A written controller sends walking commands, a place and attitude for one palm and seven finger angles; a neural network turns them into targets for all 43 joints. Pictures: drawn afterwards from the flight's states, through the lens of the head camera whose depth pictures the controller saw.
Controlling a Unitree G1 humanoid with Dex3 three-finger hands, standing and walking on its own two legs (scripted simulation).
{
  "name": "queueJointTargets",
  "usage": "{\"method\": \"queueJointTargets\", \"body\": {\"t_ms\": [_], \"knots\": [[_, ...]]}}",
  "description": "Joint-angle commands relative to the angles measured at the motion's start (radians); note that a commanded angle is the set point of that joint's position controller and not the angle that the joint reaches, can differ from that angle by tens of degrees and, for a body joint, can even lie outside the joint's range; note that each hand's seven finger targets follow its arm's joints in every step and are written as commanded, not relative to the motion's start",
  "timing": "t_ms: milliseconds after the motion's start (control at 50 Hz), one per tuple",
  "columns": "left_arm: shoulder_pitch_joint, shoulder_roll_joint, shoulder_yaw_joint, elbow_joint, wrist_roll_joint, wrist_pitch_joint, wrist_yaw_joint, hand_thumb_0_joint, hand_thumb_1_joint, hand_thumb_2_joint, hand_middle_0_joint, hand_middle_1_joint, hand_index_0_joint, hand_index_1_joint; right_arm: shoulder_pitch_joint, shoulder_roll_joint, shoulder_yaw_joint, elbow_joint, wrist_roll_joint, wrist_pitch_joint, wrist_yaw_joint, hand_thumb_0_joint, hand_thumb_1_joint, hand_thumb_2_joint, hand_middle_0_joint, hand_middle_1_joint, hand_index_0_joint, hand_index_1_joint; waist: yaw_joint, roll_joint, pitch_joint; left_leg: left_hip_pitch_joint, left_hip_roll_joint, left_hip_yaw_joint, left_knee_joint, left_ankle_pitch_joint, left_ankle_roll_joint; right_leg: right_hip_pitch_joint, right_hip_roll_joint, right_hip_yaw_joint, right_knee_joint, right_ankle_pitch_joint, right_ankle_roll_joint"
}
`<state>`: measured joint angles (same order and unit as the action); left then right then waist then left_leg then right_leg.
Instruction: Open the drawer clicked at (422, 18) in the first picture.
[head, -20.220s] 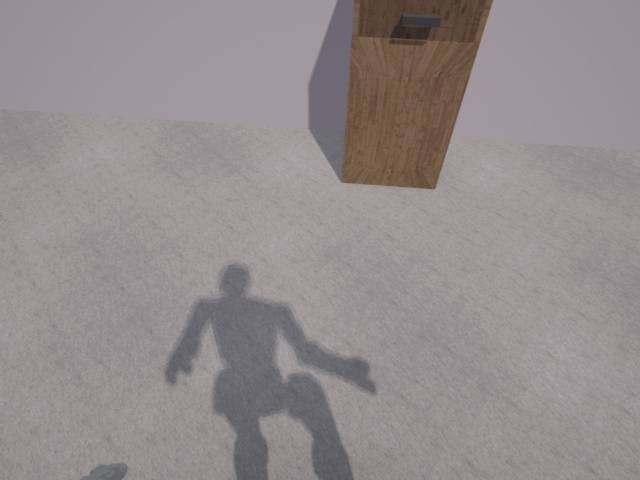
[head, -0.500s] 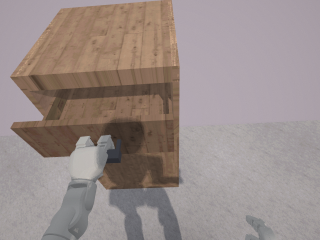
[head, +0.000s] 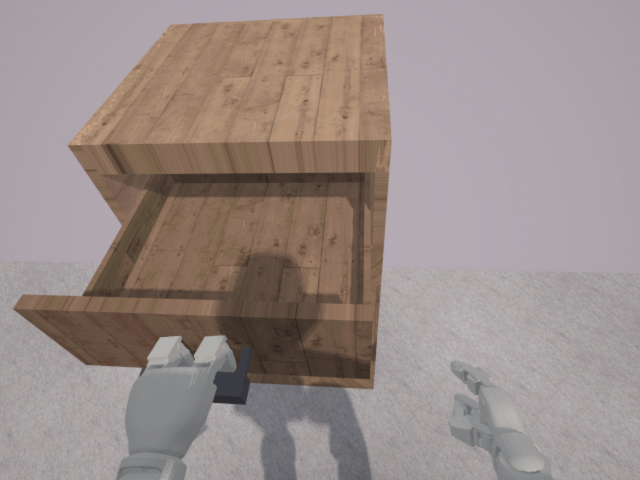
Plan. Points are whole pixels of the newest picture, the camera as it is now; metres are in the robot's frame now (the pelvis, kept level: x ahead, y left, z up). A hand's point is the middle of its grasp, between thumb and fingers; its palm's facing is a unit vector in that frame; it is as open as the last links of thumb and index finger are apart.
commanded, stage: pull the drawer open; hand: left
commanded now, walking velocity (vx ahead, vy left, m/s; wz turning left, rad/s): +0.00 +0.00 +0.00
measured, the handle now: (198, 368) +0.23 +0.19 +0.03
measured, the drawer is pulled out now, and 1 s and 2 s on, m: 0.24 0.28 0.28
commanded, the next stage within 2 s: open the thumb to release the handle in 0.52 s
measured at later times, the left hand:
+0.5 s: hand (179, 474) +0.12 +0.18 +0.01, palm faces +0.00 -0.15 -0.99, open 6.1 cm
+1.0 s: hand (182, 457) +0.14 +0.18 +0.01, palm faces +0.01 -0.11 -0.99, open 9.3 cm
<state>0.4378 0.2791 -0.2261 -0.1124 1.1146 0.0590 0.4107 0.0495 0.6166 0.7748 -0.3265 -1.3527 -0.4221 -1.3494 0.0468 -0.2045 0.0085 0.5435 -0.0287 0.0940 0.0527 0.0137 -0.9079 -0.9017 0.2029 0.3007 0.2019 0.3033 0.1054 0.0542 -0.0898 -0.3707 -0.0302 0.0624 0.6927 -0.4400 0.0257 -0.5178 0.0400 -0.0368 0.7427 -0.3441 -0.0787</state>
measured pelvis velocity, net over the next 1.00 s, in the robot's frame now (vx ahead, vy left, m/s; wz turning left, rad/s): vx -0.03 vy -0.02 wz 0.02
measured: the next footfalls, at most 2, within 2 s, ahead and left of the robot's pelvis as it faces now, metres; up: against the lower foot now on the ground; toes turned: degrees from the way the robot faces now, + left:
none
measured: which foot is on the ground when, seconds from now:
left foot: down 0.00-1.00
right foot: down 0.00-1.00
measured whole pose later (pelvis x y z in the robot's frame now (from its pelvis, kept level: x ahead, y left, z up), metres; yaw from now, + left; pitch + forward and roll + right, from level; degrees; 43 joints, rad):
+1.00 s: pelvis -0.03 -0.02 -0.01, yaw +1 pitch +6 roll +3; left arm 0.51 0.32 -0.16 -0.15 1.07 0.01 0.44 0.00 0.11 0.57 -0.34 -1.27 -0.43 -1.28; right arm 0.09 -0.22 0.01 0.54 -0.03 0.10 -0.01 0.02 -0.91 -0.90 0.20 0.30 0.20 0.30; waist 0.10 0.05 -0.06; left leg -0.43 -0.02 0.04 0.74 -0.42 0.00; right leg -0.57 0.05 -0.06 0.77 -0.32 -0.11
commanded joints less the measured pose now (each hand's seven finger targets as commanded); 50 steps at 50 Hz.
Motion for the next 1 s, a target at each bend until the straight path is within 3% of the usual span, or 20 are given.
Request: {"method": "queueJointTargets", "body": {"t_ms": [0, 140, 260, 300, 360, 420, 460, 520, 580, 600, 620, 640, 680, 820, 860, 880, 900, 940, 980], "knots": [[0.111, 0.100, 0.130, -0.256, -0.035, -0.001, 0.054, 0.000, 0.900, 0.900, -0.400, -1.350, -0.400, -1.350, -0.093, -0.092, -0.031, -0.161, 0.002, -0.041, 0.000, 0.000, -0.900, -0.900, 0.200, 0.300, 0.200, 0.300, 0.013, -0.094, -0.164, -0.077, -0.017, -0.060, -0.050, 0.335, -0.007, 0.245, -0.026, 0.126, -0.076, 0.379, 0.030], [0.338, 0.111, 0.145, -0.356, -0.047, -0.017, 0.092, 0.000, 0.900, 0.900, -0.400, -1.350, -0.400, -1.350, -0.095, -0.105, -0.023, -0.198, 0.001, -0.039, 0.026, 0.000, -0.900, -0.900, 0.200, 0.300, 0.200, 0.300, 0.020, -0.067, -0.168, -0.124, -0.007, -0.053, -0.004, 0.361, -0.014, 0.226, -0.032, 0.140, -0.032, 0.453, 0.034], [0.432, 0.143, 0.194, -0.386, -0.042, -0.026, 0.142, 0.000, 0.900, 0.900, -0.400, -1.350, -0.400, -1.350, -0.087, -0.118, -0.028, -0.226, -0.006, -0.032, 0.030, 0.000, -0.900, -0.900, 0.200, 0.300, 0.200, 0.300, 0.019, -0.081, -0.171, -0.170, -0.002, -0.061, 0.032, 0.301, -0.012, 0.169, -0.028, 0.159, -0.017, 0.356, 0.025], [0.460, 0.126, 0.177, -0.398, -0.042, -0.032, 0.146, 0.000, 0.900, 0.900, -0.400, -1.350, -0.400, -1.350, -0.079, -0.117, -0.031, -0.232, -0.010, -0.034, 0.034, 0.000, -0.900, -0.900, 0.200, 0.300, 0.200, 0.300, 0.016, -0.065, -0.158, -0.170, -0.002, -0.060, 0.043, 0.282, -0.009, 0.130, -0.030, 0.156, -0.018, 0.295, 0.024], [0.466, 0.153, 0.203, -0.412, -0.042, -0.041, 0.153, 0.000, 0.900, 0.900, -0.400, -1.350, -0.400, -1.350, -0.071, -0.124, -0.034, -0.244, -0.014, -0.037, 0.031, 0.000, -0.900, -0.900, 0.200, 0.300, 0.200, 0.300, 0.009, -0.084, -0.171, -0.174, -0.002, -0.068, 0.065, 0.260, -0.009, 0.101, -0.032, 0.177, -0.020, 0.262, 0.021], [0.494, 0.148, 0.208, -0.400, -0.049, -0.048, 0.153, 0.000, 0.900, 0.900, -0.400, -1.350, -0.400, -1.350, -0.059, -0.119, -0.036, -0.245, -0.015, -0.041, 0.026, 0.000, -0.900, -0.900, 0.200, 0.300, 0.200, 0.300, 0.016, -0.086, -0.157, -0.204, -0.010, -0.062, 0.069, 0.221, -0.006, 0.098, -0.040, 0.174, -0.024, 0.220, 0.023], [0.476, 0.170, 0.233, -0.397, -0.056, -0.046, 0.153, 0.000, 0.900, 0.900, -0.400, -1.350, -0.400, -1.350, -0.059, -0.121, -0.034, -0.252, -0.015, -0.040, 0.021, 0.000, -0.900, -0.900, 0.200, 0.300, 0.200, 0.300, 0.011, -0.110, -0.159, -0.213, -0.011, -0.063, 0.074, 0.199, -0.004, 0.101, -0.047, 0.199, -0.040, 0.208, 0.023], [0.483, 0.157, 0.225, -0.404, -0.060, -0.045, 0.152, 0.000, 0.900, 0.900, -0.400, -1.350, -0.400, -1.350, -0.060, -0.121, -0.036, -0.250, -0.014, -0.036, 0.015, 0.000, -0.900, -0.900, 0.200, 0.300, 0.200, 0.300, 0.017, -0.079, -0.151, -0.222, -0.013, -0.054, 0.067, 0.173, 0.000, 0.115, -0.050, 0.189, -0.053, 0.167, 0.025], [0.452, 0.151, 0.218, -0.397, -0.066, -0.039, 0.147, 0.000, 0.900, 0.900, -0.400, -1.350, -0.400, -1.350, -0.061, -0.121, -0.034, -0.249, -0.014, -0.036, 0.012, 0.000, -0.900, -0.900, 0.200, 0.300, 0.200, 0.300, 0.009, -0.095, -0.139, -0.226, -0.015, -0.056, 0.061, 0.160, 0.003, 0.114, -0.053, 0.190, -0.062, 0.156, 0.028], [0.088, 0.157, 0.197, -0.353, -0.028, -0.025, 0.154, 0.000, 0.900, 0.900, -0.400, -1.350, -0.400, -1.350, -0.080, -0.131, -0.041, -0.198, -0.024, -0.020, -0.004, 0.000, -0.900, -0.900, 0.200, 0.300, 0.200, 0.300, -0.070, -0.128, -0.082, -0.229, -0.027, -0.078, 0.070, 0.100, 0.010, 0.018, -0.056, 0.196, -0.080, 0.077, 0.031], [0.077, 0.165, 0.238, -0.341, -0.020, -0.031, 0.165, 0.000, 0.830, 0.870, -0.395, -1.342, -0.395, -1.342, -0.062, -0.117, -0.053, -0.210, -0.028, -0.026, -0.019, 0.000, -0.900, -0.900, 0.200, 0.300, 0.200, 0.300, -0.031, -0.095, -0.110, -0.208, -0.025, -0.070, 0.062, 0.078, 0.012, 0.038, -0.056, 0.189, -0.098, -0.007, 0.032], [0.119, 0.160, 0.230, -0.295, -0.020, -0.027, 0.169, 0.000, 0.760, 0.840, -0.390, -1.335, -0.390, -1.335, -0.052, -0.111, -0.052, -0.203, -0.026, -0.035, -0.026, 0.000, -0.900, -0.900, 0.200, 0.300, 0.200, 0.300, -0.023, -0.087, -0.125, -0.194, -0.027, -0.065, 0.064, 0.082, 0.012, 0.054, -0.056, 0.179, -0.103, -0.016, 0.031], [0.106, 0.149, 0.215, -0.281, -0.035, -0.011, 0.163, 0.000, 0.620, 0.780, -0.380, -1.320, -0.380, -1.320, -0.048, -0.109, -0.050, -0.197, -0.017, -0.036, -0.034, 0.000, -0.900, -0.900, 0.200, 0.300, 0.200, 0.300, -0.021, -0.091, -0.167, -0.172, -0.028, -0.062, 0.046, 0.087, 0.012, 0.086, -0.058, 0.170, -0.106, -0.004, 0.033], [0.039, 0.174, 0.211, -0.229, -0.063, 0.007, 0.092, 0.000, 0.130, 0.570, -0.345, -1.268, -0.345, -1.268, -0.082, -0.099, -0.034, -0.168, 0.003, -0.036, -0.072, 0.000, -0.900, -0.900, 0.200, 0.300, 0.200, 0.300, -0.006, -0.149, -0.107, -0.186, -0.032, -0.053, -0.002, 0.082, 0.011, 0.175, -0.075, 0.220, -0.183, -0.011, 0.046], [0.023, 0.201, 0.237, -0.213, -0.061, -0.001, 0.082, 0.000, -0.010, 0.510, -0.335, -1.253, -0.335, -1.253, -0.089, -0.099, -0.026, -0.164, 0.005, -0.036, -0.078, 0.000, -0.900, -0.900, 0.200, 0.300, 0.200, 0.300, -0.005, -0.125, -0.097, -0.181, -0.030, -0.054, -0.011, 0.076, 0.008, 0.178, -0.080, 0.239, -0.199, -0.029, 0.043], [0.049, 0.184, 0.229, -0.217, -0.062, -0.008, 0.077, 0.000, -0.080, 0.480, -0.330, -1.245, -0.330, -1.245, -0.089, -0.095, -0.027, -0.165, 0.004, -0.040, -0.078, 0.000, -0.900, -0.900, 0.200, 0.300, 0.200, 0.300, 0.007, -0.107, -0.098, -0.178, -0.033, -0.051, -0.016, 0.079, 0.007, 0.188, -0.079, 0.241, -0.203, -0.038, 0.041], [0.035, 0.172, 0.212, -0.214, -0.060, -0.013, 0.073, 0.000, -0.150, 0.450, -0.325, -1.237, -0.325, -1.237, -0.087, -0.097, -0.029, -0.159, 0.002, -0.040, -0.077, 0.000, -0.900, -0.900, 0.200, 0.300, 0.200, 0.300, -0.001, -0.105, -0.092, -0.173, -0.034, -0.052, -0.018, 0.086, 0.007, 0.182, -0.078, 0.238, -0.205, -0.029, 0.041], [0.046, 0.167, 0.210, -0.229, -0.054, -0.028, 0.071, 0.000, -0.290, 0.390, -0.315, -1.222, -0.315, -1.222, -0.084, -0.098, -0.034, -0.159, -0.004, -0.045, -0.071, 0.000, -0.900, -0.900, 0.200, 0.300, 0.200, 0.300, 0.006, -0.080, -0.111, -0.159, -0.035, -0.054, -0.025, 0.106, 0.006, 0.189, -0.074, 0.220, -0.191, 0.002, 0.038], [0.061, 0.170, 0.219, -0.217, -0.062, -0.035, 0.074, 0.000, -0.430, 0.330, -0.305, -1.207, -0.305, -1.207, -0.079, -0.097, -0.031, -0.159, -0.004, -0.048, -0.071, 0.000, -0.900, -0.900, 0.200, 0.300, 0.200, 0.300, 0.002, -0.113, -0.104, -0.167, -0.033, -0.055, -0.023, 0.099, 0.007, 0.193, -0.077, 0.226, -0.200, 0.012, 0.041]]}}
